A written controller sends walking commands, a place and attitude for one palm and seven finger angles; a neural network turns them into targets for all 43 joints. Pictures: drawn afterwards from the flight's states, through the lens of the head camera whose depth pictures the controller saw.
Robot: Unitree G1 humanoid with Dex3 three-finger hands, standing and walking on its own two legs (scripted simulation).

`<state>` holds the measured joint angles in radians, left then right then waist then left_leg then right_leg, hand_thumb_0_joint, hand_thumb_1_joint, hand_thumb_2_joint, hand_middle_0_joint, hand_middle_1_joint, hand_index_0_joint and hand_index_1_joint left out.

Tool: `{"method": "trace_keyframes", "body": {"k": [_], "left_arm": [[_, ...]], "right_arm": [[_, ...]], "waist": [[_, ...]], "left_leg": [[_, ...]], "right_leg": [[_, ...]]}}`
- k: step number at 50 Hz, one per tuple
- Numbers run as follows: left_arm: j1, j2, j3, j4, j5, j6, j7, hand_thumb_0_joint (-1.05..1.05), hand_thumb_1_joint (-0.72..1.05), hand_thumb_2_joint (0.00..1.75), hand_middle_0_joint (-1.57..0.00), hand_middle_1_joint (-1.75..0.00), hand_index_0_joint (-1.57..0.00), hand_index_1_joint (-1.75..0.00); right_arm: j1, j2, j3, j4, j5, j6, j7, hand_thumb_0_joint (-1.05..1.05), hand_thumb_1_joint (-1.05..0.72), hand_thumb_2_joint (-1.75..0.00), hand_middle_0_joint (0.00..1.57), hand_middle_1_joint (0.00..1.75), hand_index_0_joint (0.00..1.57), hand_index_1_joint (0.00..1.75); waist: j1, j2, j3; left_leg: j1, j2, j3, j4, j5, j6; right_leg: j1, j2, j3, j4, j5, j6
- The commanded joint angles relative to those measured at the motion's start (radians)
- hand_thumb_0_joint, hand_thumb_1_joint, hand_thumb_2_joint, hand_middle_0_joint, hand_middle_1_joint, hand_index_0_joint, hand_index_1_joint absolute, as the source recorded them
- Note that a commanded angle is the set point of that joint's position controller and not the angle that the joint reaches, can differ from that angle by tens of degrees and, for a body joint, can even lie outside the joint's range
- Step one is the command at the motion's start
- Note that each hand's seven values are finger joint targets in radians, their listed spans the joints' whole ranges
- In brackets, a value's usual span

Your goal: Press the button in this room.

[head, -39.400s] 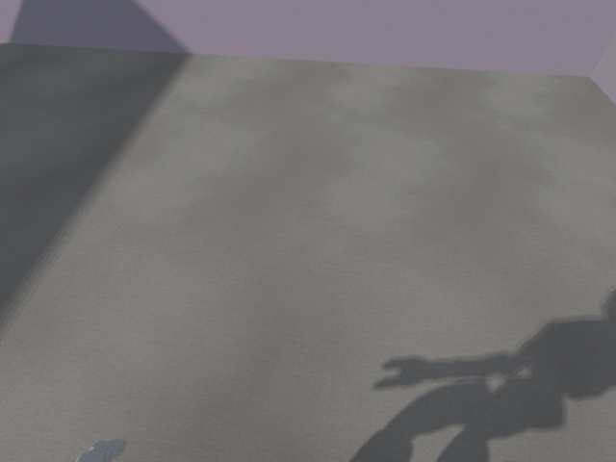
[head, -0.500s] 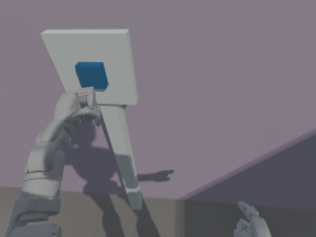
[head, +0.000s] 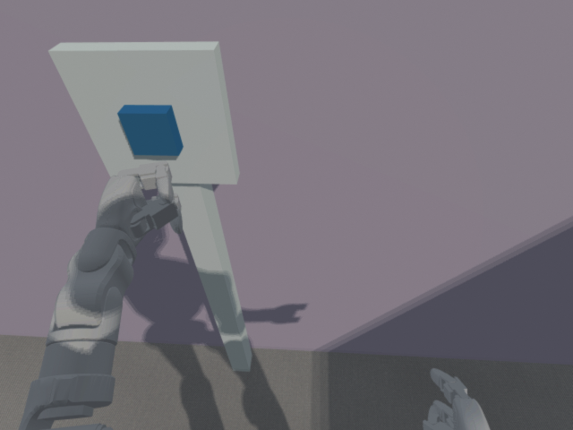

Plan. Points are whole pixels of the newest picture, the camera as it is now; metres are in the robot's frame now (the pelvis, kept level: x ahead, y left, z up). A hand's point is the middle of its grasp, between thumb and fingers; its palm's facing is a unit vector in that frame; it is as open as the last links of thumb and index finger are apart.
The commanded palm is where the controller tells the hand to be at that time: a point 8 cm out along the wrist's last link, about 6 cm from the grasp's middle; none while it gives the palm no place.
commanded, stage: aim a knuckle at the button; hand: left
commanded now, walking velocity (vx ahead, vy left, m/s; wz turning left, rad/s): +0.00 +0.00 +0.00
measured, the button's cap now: (153, 129) +0.46 +0.22 +0.22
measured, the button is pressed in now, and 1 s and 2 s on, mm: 0 0 0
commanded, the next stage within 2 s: press the button with the knuckle in 1.36 s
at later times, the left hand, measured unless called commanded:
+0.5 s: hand (166, 185) +0.34 +0.17 +0.21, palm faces +0.02 -1.00 -0.03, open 3.1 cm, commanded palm +0.32 +0.22 +0.19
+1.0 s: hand (167, 215) +0.34 +0.18 +0.16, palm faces +0.01 -1.00 -0.02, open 3.1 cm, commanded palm +0.31 +0.23 +0.19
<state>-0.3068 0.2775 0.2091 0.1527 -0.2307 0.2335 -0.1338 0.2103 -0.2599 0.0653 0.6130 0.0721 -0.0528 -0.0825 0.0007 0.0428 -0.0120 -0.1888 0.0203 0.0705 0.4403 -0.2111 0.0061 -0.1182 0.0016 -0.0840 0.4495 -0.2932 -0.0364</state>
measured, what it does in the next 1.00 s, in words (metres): stands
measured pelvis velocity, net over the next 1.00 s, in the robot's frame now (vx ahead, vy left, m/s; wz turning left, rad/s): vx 0.00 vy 0.00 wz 0.01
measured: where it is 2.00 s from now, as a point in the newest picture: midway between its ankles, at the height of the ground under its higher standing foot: outside the picture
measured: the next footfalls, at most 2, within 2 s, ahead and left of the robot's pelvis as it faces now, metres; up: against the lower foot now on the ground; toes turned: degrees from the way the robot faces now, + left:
none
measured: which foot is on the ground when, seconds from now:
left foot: down 0.00-1.00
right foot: down 0.00-1.00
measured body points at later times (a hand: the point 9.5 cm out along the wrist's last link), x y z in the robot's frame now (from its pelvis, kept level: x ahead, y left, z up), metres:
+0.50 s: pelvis +0.01 -0.01 +0.00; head -0.03 -0.03 +0.45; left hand +0.34 +0.22 +0.21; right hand +0.19 -0.23 -0.08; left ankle +0.02 +0.12 -0.74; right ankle -0.03 -0.09 -0.74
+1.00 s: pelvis +0.00 +0.00 +0.00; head -0.03 -0.03 +0.45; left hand +0.34 +0.23 +0.16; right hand +0.18 -0.24 -0.09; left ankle +0.02 +0.12 -0.74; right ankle -0.03 -0.09 -0.74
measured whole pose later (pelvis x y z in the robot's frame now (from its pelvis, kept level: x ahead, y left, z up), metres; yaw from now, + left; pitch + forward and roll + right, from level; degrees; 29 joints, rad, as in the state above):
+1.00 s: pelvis +0.00 +0.00 +0.00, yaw +1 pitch -2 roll +0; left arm -0.31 0.32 0.22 0.21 -0.26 0.31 -0.19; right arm 0.20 -0.27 0.07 0.60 0.09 -0.03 -0.09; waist 0.00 0.06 -0.03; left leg -0.20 0.02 0.06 0.45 -0.21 0.00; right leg -0.12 0.01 -0.09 0.45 -0.29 -0.04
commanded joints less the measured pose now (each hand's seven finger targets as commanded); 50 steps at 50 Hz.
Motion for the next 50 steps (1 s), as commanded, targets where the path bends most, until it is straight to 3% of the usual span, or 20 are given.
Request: {"method": "trace_keyframes", "body": {"k": [1, 5, 7, 10, 14, 16, 19, 21, 23, 25, 28, 31, 34, 37, 41, 43, 44, 46, 49, 50], "left_arm": [[-0.499, 0.268, 0.121, -0.339, -0.011, -0.175, 0.01, 0.0, 0.9, 0.9, -1.3, -1.5, -1.3, -1.5], [-0.379, 0.166, 0.037, -0.013, -0.024, -0.009, -0.034, 0.0, 0.9, 0.9, -1.3, -1.5, -1.3, -1.5], [-0.37, 0.129, -0.007, 0.043, -0.03, 0.062, -0.051, 0.0, 0.9, 0.9, -1.3, -1.5, -1.3, -1.5], [-0.376, 0.167, 0.035, -0.025, -0.032, 0.065, -0.052, 0.0, 0.9, 0.9, -1.3, -1.5, -1.3, -1.5], [-0.564, 0.261, 0.104, -0.371, -0.027, -0.107, -0.02, 0.0, 0.9, 0.9, -1.3, -1.5, -1.3, -1.5], [-0.533, 0.283, 0.13, -0.465, -0.018, -0.186, 0.007, 0.0, 0.9, 0.9, -1.3, -1.5, -1.3, -1.5], [-0.394, 0.221, 0.1, -0.368, -0.015, -0.18, 0.012, 0.0, 0.9, 0.9, -1.3, -1.5, -1.3, -1.5], [-0.302, 0.198, 0.09, -0.205, -0.021, -0.092, -0.005, 0.0, 0.9, 0.9, -1.3, -1.5, -1.3, -1.5], [-0.246, 0.183, 0.074, -0.06, -0.028, 0.02, -0.027, 0.0, 0.9, 0.9, -1.3, -1.5, -1.3, -1.5], [-0.255, 0.178, 0.059, 0.0, -0.031, 0.094, -0.045, 0.0, 0.9, 0.9, -1.3, -1.5, -1.3, -1.5], [-0.343, 0.163, 0.036, -0.159, -0.031, 0.079, -0.05, 0.0, 0.9, 0.9, -1.3, -1.5, -1.3, -1.5], [-0.529, 0.222, 0.063, -0.404, -0.033, -0.06, -0.029, 0.0, 0.9, 0.9, -1.3, -1.5, -1.3, -1.5], [-0.533, 0.304, 0.153, -0.456, -0.036, -0.176, -0.007, 0.0, 0.9, 0.9, -1.3, -1.5, -1.3, -1.5], [-0.443, 0.269, 0.134, -0.314, -0.029, -0.161, -0.013, 0.0, 0.9, 0.9, -1.3, -1.5, -1.3, -1.5], [-0.297, 0.193, 0.061, 0.042, -0.04, 0.029, -0.06, 0.0, 0.9, 0.9, -1.3, -1.5, -1.3, -1.5], [-0.279, 0.188, 0.045, 0.066, -0.041, 0.087, -0.08, 0.0, 0.9, 0.9, -1.3, -1.5, -1.3, -1.5], [-0.306, 0.148, 0.007, 0.016, -0.043, 0.089, -0.087, 0.0, 0.9, 0.9, -1.3, -1.5, -1.3, -1.5], [-0.347, 0.166, 0.031, -0.105, -0.048, 0.048, -0.08, 0.0, 0.9, 0.9, -1.3, -1.5, -1.3, -1.5], [-0.477, 0.286, 0.136, -0.406, -0.05, -0.099, -0.047, 0.0, 0.9, 0.9, -1.3, -1.5, -1.3, -1.5], [-0.497, 0.314, 0.153, -0.473, -0.048, -0.148, -0.032, 0.0, 0.9, 0.9, -1.3, -1.5, -1.3, -1.5]], "right_arm": [[-0.161, -0.094, -0.041, -0.145, -0.002, -0.087, 0.001, 0.0, -0.9, -0.9, 0.2, 0.3, 0.2, 0.3], [-0.151, -0.118, -0.043, -0.112, 0.023, -0.055, -0.012, 0.0, -0.9, -0.9, 0.2, 0.3, 0.2, 0.3], [-0.149, -0.124, -0.04, -0.122, 0.034, -0.039, -0.015, 0.0, -0.9, -0.9, 0.2, 0.3, 0.2, 0.3], [-0.153, -0.125, -0.048, -0.148, 0.028, -0.032, -0.011, 0.0, -0.9, -0.9, 0.2, 0.3, 0.2, 0.3], [-0.176, -0.098, -0.046, -0.187, 0.007, -0.063, -0.004, 0.0, -0.9, -0.9, 0.2, 0.3, 0.2, 0.3], [-0.165, -0.088, -0.043, -0.178, -0.007, -0.082, 0.002, 0.0, -0.9, -0.9, 0.2, 0.3, 0.2, 0.3], [-0.165, -0.088, -0.044, -0.154, -0.003, -0.093, 0.011, 0.0, -0.9, -0.9, 0.2, 0.3, 0.2, 0.3], [-0.163, -0.104, -0.046, -0.139, 0.009, -0.075, 0.01, 0.0, -0.9, -0.9, 0.2, 0.3, 0.2, 0.3], [-0.168, -0.115, -0.041, -0.133, 0.022, -0.041, 0.0, 0.0, -0.9, -0.9, 0.2, 0.3, 0.2, 0.3], [-0.176, -0.13, -0.038, -0.137, 0.036, -0.015, -0.007, 0.0, -0.9, -0.9, 0.2, 0.3, 0.2, 0.3], [-0.19, -0.114, -0.041, -0.176, 0.029, -0.015, -0.006, 0.0, -0.9, -0.9, 0.2, 0.3, 0.2, 0.3], [-0.193, -0.097, -0.042, -0.189, 0.011, -0.049, -0.007, 0.0, -0.9, -0.9, 0.2, 0.3, 0.2, 0.3], [-0.18, -0.089, -0.038, -0.165, -0.005, -0.08, -0.007, 0.0, -0.9, -0.9, 0.2, 0.3, 0.2, 0.3], [-0.174, -0.092, -0.037, -0.138, 0.0, -0.085, -0.005, 0.0, -0.9, -0.9, 0.2, 0.3, 0.2, 0.3], [-0.164, -0.122, -0.036, -0.12, 0.03, -0.039, -0.013, 0.0, -0.9, -0.9, 0.2, 0.3, 0.2, 0.3], [-0.172, -0.13, -0.036, -0.141, 0.042, -0.022, -0.014, 0.0, -0.9, -0.9, 0.2, 0.3, 0.2, 0.3], [-0.175, -0.125, -0.036, -0.155, 0.043, -0.021, -0.011, 0.0, -0.9, -0.9, 0.2, 0.3, 0.2, 0.3], [-0.177, -0.119, -0.046, -0.176, 0.031, -0.031, -0.007, 0.0, -0.9, -0.9, 0.2, 0.3, 0.2, 0.3], [-0.189, -0.102, -0.045, -0.202, 0.011, -0.063, -0.004, 0.0, -0.9, -0.9, 0.2, 0.3, 0.2, 0.3], [-0.191, -0.093, -0.04, -0.197, 0.005, -0.074, -0.003, 0.0, -0.9, -0.9, 0.2, 0.3, 0.2, 0.3]], "waist": [[0.007, 0.036, -0.336], [-0.008, -0.071, -0.094], [-0.014, -0.084, -0.052], [0.004, -0.102, -0.153], [0.013, -0.008, -0.366], [0.021, 0.037, -0.421], [0.024, 0.036, -0.348], [0.021, -0.063, -0.218], [0.014, -0.108, -0.088], [0.009, -0.149, -0.032], [0.005, -0.077, -0.144], [-0.005, 0.002, -0.293], [0.007, 0.028, -0.385], [0.01, 0.019, -0.31], [0.0, -0.109, -0.057], [0.005, -0.101, -0.052], [-0.001, -0.075, -0.078], [0.004, -0.073, -0.169], [0.02, -0.027, -0.346], [0.019, -0.008, -0.352]], "left_leg": [[0.237, -0.01, -0.066, -0.009, 0.289, 0.037], [0.115, -0.019, -0.064, -0.024, 0.127, 0.037], [0.09, -0.024, -0.069, -0.026, 0.094, 0.042], [0.112, -0.026, -0.07, -0.007, 0.151, 0.046], [0.218, -0.028, -0.071, 0.0, 0.264, 0.045], [0.265, -0.02, -0.074, 0.004, 0.337, 0.043], [0.255, -0.011, -0.067, 0.002, 0.358, 0.034], [0.171, -0.014, -0.057, -0.009, 0.268, 0.036], [0.088, -0.024, -0.051, -0.02, 0.161, 0.037], [0.058, -0.028, -0.053, -0.017, 0.12, 0.044], [0.119, -0.034, -0.058, -0.004, 0.166, 0.047], [0.206, -0.029, -0.07, 0.004, 0.219, 0.047], [0.253, -0.024, -0.072, 0.004, 0.287, 0.046], [0.218, -0.022, -0.066, -0.004, 0.271, 0.041], [0.065, -0.025, -0.062, -0.022, 0.096, 0.039], [0.057, -0.029, -0.065, -0.022, 0.086, 0.042], [0.077, -0.031, -0.068, -0.017, 0.097, 0.043], [0.118, -0.028, -0.071, -0.005, 0.145, 0.045], [0.199, -0.028, -0.075, -0.001, 0.243, 0.047], [0.21, -0.021, -0.075, -0.001, 0.258, 0.045]], "right_leg": [[0.008, -0.002, 0.058, -0.051, 0.383, 0.015], [-0.107, 0.0, 0.054, -0.102, 0.261, 0.03], [-0.138, -0.004, 0.058, -0.115, 0.222, 0.037], [-0.092, -0.008, 0.057, -0.09, 0.29, 0.037], [0.008, -0.01, 0.062, -0.046, 0.384, 0.019], [0.032, -0.005, 0.06, -0.028, 0.424, 0.013], [0.017, -0.003, 0.048, -0.029, 0.456, 0.013], [-0.02, -0.005, 0.047, -0.057, 0.437, 0.028], [-0.071, -0.008, 0.058, -0.09, 0.354, 0.043], [-0.1, -0.01, 0.069, -0.111, 0.296, 0.054], [-0.08, -0.013, 0.06, -0.086, 0.332, 0.045], [-0.041, -0.01, 0.067, -0.067, 0.348, 0.028], [0.025, -0.006, 0.065, -0.044, 0.401, 0.019], [0.011, -0.009, 0.06, -0.052, 0.41, 0.023], [-0.102, -0.014, 0.071, -0.111, 0.257, 0.048], [-0.112, -0.017, 0.074, -0.118, 0.233, 0.05], [-0.115, -0.017, 0.068, -0.11, 0.243, 0.047], [-0.088, -0.014, 0.059, -0.085, 0.292, 0.04], [0.003, -0.011, 0.062, -0.053, 0.369, 0.023], [0.002, -0.006, 0.06, -0.049, 0.36, 0.021]]}}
